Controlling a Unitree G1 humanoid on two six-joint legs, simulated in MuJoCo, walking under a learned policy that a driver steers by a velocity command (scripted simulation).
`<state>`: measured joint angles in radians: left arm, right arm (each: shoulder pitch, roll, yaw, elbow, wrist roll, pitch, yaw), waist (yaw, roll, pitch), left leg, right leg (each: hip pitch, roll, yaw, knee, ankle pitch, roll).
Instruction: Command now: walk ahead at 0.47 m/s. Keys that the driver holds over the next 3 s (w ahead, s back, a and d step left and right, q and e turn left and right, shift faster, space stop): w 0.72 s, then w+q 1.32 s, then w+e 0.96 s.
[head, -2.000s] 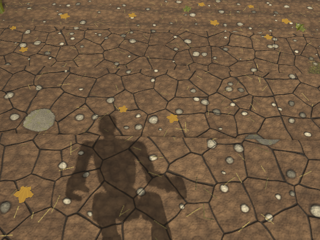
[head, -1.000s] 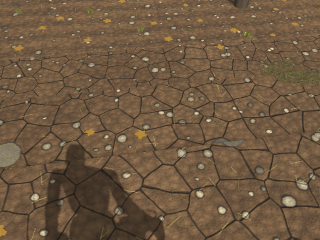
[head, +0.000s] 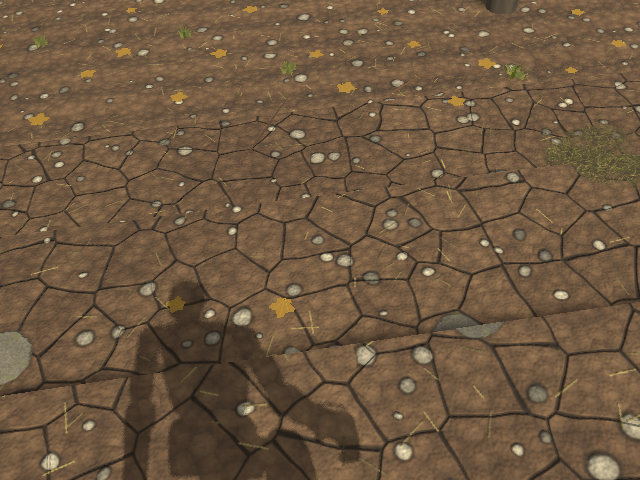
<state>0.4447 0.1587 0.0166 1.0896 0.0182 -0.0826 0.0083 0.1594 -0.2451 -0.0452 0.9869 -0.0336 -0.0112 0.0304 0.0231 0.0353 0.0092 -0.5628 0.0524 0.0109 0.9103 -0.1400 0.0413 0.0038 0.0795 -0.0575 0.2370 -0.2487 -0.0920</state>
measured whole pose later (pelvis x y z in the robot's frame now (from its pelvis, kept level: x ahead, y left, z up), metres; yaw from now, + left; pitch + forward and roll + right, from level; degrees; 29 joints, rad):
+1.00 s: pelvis +0.60 +0.03 -0.17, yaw +5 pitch -1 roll +0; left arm 0.27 0.20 0.05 0.97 0.03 -0.08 0.01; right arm 0.32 -0.22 -0.08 0.96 -0.02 -0.02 0.01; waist -0.01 0.03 0.04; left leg -0.50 0.04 0.00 1.14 -0.31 0.09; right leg -0.19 0.01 -0.17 0.42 -0.22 -0.07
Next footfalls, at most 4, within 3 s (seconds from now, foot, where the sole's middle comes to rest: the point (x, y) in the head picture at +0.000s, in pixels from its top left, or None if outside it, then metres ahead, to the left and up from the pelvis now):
0.38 left None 0.42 0.14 -0.94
0.82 right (373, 446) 0.65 -0.05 -0.94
1.28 left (291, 390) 0.80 0.16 -0.94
1.92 right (298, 281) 1.28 0.18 -1.10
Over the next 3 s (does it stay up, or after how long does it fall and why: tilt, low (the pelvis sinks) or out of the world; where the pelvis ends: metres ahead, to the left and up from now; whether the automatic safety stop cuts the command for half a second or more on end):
stays up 1.49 0.40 -0.34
